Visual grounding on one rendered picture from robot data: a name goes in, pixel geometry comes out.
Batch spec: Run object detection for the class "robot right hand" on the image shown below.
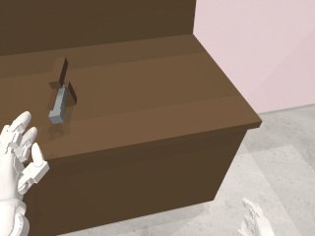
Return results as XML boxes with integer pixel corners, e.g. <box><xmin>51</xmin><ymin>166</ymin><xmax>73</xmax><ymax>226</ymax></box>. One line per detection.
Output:
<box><xmin>237</xmin><ymin>198</ymin><xmax>276</xmax><ymax>236</ymax></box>

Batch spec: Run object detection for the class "left robot forearm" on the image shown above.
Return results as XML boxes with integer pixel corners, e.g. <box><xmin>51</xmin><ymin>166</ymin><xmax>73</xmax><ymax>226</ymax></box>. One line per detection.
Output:
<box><xmin>0</xmin><ymin>199</ymin><xmax>30</xmax><ymax>236</ymax></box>

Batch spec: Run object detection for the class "robot left hand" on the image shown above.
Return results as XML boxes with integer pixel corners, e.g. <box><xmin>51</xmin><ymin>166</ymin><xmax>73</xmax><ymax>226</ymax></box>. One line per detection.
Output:
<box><xmin>0</xmin><ymin>111</ymin><xmax>49</xmax><ymax>201</ymax></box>

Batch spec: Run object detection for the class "counter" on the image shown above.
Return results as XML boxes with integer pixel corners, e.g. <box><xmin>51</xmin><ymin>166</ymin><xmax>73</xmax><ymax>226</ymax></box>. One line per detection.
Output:
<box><xmin>0</xmin><ymin>0</ymin><xmax>263</xmax><ymax>236</ymax></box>

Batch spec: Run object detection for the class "tap lever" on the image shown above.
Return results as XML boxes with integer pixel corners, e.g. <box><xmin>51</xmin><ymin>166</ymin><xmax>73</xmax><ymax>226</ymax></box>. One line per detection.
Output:
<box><xmin>48</xmin><ymin>85</ymin><xmax>68</xmax><ymax>124</ymax></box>

